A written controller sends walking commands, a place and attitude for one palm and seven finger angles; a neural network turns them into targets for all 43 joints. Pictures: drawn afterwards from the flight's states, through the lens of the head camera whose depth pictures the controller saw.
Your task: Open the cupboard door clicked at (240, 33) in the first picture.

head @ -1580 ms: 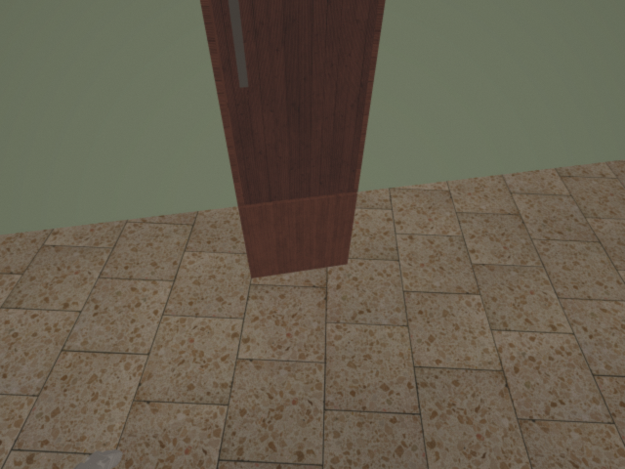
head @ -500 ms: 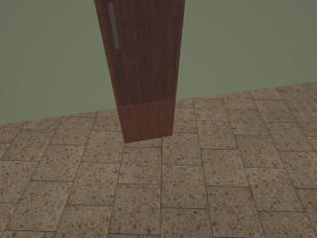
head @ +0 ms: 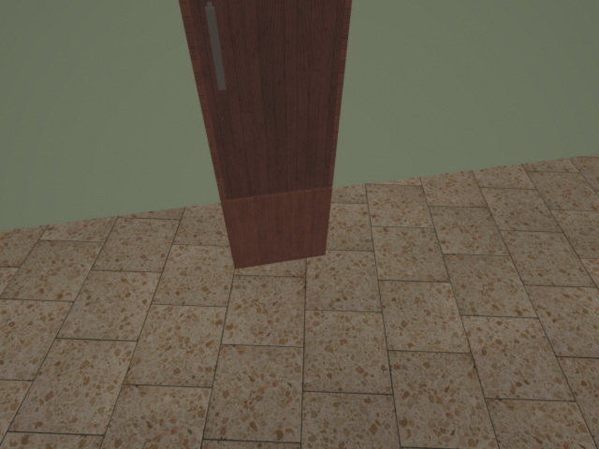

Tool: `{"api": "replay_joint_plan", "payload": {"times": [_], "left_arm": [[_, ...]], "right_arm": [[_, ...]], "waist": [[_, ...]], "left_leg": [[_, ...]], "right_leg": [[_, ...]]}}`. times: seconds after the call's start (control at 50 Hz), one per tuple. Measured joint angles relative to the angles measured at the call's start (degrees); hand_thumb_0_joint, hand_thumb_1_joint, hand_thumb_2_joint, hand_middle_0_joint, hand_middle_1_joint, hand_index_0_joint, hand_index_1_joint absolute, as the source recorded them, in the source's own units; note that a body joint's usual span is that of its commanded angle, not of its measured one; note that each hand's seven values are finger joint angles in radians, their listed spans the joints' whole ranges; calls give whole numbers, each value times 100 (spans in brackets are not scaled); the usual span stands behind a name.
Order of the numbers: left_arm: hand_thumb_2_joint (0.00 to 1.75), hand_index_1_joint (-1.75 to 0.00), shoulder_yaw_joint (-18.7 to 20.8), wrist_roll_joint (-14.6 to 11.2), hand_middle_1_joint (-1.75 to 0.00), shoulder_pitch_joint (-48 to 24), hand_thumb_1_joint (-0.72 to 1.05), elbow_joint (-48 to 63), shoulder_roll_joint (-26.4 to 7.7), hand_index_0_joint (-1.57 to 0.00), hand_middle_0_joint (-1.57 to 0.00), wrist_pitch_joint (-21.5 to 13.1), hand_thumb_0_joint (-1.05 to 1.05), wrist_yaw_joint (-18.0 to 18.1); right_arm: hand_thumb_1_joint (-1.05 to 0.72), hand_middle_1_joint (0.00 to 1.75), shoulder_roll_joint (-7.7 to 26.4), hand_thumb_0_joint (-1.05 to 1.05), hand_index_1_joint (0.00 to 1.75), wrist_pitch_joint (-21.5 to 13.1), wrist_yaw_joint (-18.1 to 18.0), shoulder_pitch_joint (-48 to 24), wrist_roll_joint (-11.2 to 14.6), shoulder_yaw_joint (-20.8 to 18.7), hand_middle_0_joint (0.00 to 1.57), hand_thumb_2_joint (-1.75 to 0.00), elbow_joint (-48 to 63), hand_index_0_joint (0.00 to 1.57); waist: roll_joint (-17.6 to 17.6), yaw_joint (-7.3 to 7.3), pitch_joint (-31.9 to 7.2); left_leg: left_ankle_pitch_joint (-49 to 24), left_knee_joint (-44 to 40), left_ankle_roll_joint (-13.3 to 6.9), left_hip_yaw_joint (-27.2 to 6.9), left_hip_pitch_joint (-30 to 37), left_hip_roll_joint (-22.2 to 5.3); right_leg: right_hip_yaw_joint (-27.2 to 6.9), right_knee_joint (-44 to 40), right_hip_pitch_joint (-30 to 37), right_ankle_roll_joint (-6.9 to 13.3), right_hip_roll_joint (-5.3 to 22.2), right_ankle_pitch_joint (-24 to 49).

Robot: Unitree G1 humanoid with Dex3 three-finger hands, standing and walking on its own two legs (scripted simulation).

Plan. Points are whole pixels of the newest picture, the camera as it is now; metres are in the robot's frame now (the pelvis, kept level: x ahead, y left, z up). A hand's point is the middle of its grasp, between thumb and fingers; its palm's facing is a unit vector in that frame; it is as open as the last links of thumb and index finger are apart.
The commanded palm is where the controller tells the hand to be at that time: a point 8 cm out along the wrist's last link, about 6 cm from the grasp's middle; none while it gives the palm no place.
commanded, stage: turn to face it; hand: left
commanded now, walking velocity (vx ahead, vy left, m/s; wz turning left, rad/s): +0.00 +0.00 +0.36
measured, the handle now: (216, 47) +0.89 +0.24 +0.14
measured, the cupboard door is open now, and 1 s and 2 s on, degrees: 0 0 0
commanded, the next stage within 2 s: take the last steps up to it in 0.56 s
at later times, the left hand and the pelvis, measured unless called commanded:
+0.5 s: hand out of the picture +0.00 +0.21 -0.19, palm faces +0.10 -0.97 -0.24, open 7.4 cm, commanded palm none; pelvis -0.02 +0.01 -0.02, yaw +6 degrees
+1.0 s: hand out of the picture -0.09 +0.18 -0.19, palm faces +0.22 -0.97 -0.14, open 7.4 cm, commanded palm none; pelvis -0.02 +0.02 -0.01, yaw +11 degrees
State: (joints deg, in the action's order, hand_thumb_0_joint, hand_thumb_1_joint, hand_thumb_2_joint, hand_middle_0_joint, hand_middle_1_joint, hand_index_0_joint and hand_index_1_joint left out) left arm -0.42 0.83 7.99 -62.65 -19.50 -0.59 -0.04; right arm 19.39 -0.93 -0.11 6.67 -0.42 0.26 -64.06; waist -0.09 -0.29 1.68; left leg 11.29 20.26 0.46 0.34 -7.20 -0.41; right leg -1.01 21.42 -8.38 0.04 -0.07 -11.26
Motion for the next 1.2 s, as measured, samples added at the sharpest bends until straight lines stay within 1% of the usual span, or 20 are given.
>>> {"api": "replay_joint_plan", "payload": {"times": [0.1,0.18,0.36,0.46,0.54,0.58,0.62,0.64,0.68,0.72,0.74,0.8,0.86,0.88,0.92,0.94,0.98,1.04,1.12,1.2], "left_arm": [[90,-30,25,-4,-30,-51,90,77,6,-20,-20,34,0,24],[90,-30,42,-6,-30,-49,90,196,108,-20,-20,99,0,88],[90,-30,29,3,-30,229,90,429,522,-20,-20,226,0,122],[90,-30,82,8,-30,385,90,452,635,-20,-20,291,0,134],[90,-30,149,0,-30,490,90,454,665,-20,-20,273,0,169],[90,-30,168,-9,-29,568,91,469,695,-20,-20,226,0,179],[90,-30,169,7,-29,632,91,455,780,-20,-20,160,0,198],[90,-30,168,21,-29,682,91,466,807,-20,-20,133,0,199],[90,-30,166,44,-29,773,91,487,838,-20,-20,98,0,206],[90,-30,159,66,-29,848,91,457,877,-20,-20,71,0,200],[90,-30,156,79,-29,892,90,426,893,-20,-20,58,0,189],[90,-30,155,112,-29,1058,90,313,907,-20,-20,24,0,148],[90,-30,167,90,-29,1260,90,166,911,-20,-20,42,0,94],[90,-30,175,74,-30,1317,90,118,921,-20,-20,69,0,72],[90,-30,215,91,-29,1364,91,4,892,-20,-20,182,0,24],[90,-30,232,114,-29,1381,91,-40,881,-20,-20,237,0,-7],[90,-30,278,145,-29,1368,91,-88,858,-19,-20,278,0,-76],[90,-30,337,148,-29,1283,91,-37,844,-19,-20,244,1,-145],[90,-30,390,132,-29,1088,91,74,868,-19,-20,256,1,-183],[90,-30,427,108,-29,789,91,145,894,-19,-20,279,0,-213]], "right_arm": [[-90,30,-11,1,30,37,4,5,-8,-11,20,-90,67,20],[-90,29,-102,1,30,118,-8,62,-15,-24,20,-90,162,20],[-90,29,-597,1,30,271,43,312,-24,-34,20,-90,380,20],[-90,29,-865,1,30,264,52,460,-38,-35,20,-90,466,20],[-91,30,-979,1,30,245,-15,552,-37,-91,21,-90,514,21],[-91,30,-957,1,30,247,-33,598,-28,-122,21,-90,530,21],[-91,30,-868,1,30,265,-37,606,2,-168,21,-90,533,21],[-91,30,-837,1,30,295,-39,613,4,-199,21,-90,544,21],[-91,30,-792,1,30,367,-36,605,-16,-271,20,-90,545,20],[-91,29,-738,1,30,380,-31,576,-28,-322,20,-90,520,20],[-91,29,-720,1,30,368,-24,575,-36,-337,20,-90,507,20],[-91,29,-736,1,30,303,3,611,-68,-335,20,-90,466,20],[-91,29,-786,1,30,156,7,706,-84,-287,20,-90,464,20],[-91,29,-801,1,30,78,-9,743,-98,-278,20,-90,466,20],[-91,29,-936,1,30,-22,-49,799,-140,-250,20,-90,431,20],[-91,29,-996,1,30,-59,-62,875,-147,-228,20,-90,422,20],[-91,29,-1098,1,30,-116,-96,1070,-142,-192,20,-90,376,20],[-90,29,-1202,0,30,-167,-143,1363,-121,-164,20,-90,235,20],[-90,29,-1265,1,30,-179,-176,1669,-114,-192,20,-90,33,20],[-90,29,-1264,1,30,-162,-167,1868,-147,-260,20,-90,-113,20]], "waist": [[6,-25,11],[-5,-30,14],[22,-9,84],[131,26,127],[146,37,142],[96,45,113],[-87,51,116],[-125,44,106],[-107,56,85],[-107,68,82],[-102,71,64],[-10,107,-52],[57,129,-198],[46,106,-237],[205,100,-215],[243,86,-230],[268,39,-246],[249,8,-220],[192,-27,-138],[114,-158,-27]], "left_leg": [[22,112,-5,-78,-98,37],[103,364,-9,-175,-294,84],[345,1089,-69,-377,-803,226],[347,1223,-145,-419,-981,343],[188,1076,-143,-514,-1029,401],[131,1059,-104,-594,-1083,422],[148,1201,-72,-705,-1173,369],[430,1424,-64,-664,-1255,360],[1071,2258,-38,-464,-1496,357],[1273,2942,-17,-263,-1614,261],[1314,3065,-14,-163,-1592,189],[1390,2653,-38,151,-1283,-30],[1151,1474,-70,350,-683,-182],[973,1190,-117,315,-593,-211],[780,1263,-156,418,-572,-162],[761,1192,-162,463,-499,-167],[667,873,-152,497,-287,-189],[461,355,-95,527,29,-233],[408,-6,-9,632,331,-301],[547,-78,138,738,527,-410]], "right_leg": [[78,109,-62,-13,39,-55],[174,335,-204,-32,87,-167],[378,924,-554,-80,222,-434],[398,1201,-765,-144,325,-575],[258,1605,-848,-120,214,-1067],[249,1282,-663,-119,151,-908],[361,1048,-565,0,66,-563],[416,1047,-552,43,68,-572],[501,1019,-514,89,143,-613],[576,910,-420,91,190,-576],[611,844,-366,83,208,-546],[681,722,-276,50,267,-501],[729,897,-350,6,274,-627],[736,1124,-461,0,255,-825],[570,1958,-796,30,259,-1331],[511,2469,-1021,45,230,-1390],[477,3284,-1442,34,215,-1174],[457,3771,-1919,-46,304,-638],[438,3551,-2266,-145,498,-217],[524,2643,-2219,-180,645,-115]]}}
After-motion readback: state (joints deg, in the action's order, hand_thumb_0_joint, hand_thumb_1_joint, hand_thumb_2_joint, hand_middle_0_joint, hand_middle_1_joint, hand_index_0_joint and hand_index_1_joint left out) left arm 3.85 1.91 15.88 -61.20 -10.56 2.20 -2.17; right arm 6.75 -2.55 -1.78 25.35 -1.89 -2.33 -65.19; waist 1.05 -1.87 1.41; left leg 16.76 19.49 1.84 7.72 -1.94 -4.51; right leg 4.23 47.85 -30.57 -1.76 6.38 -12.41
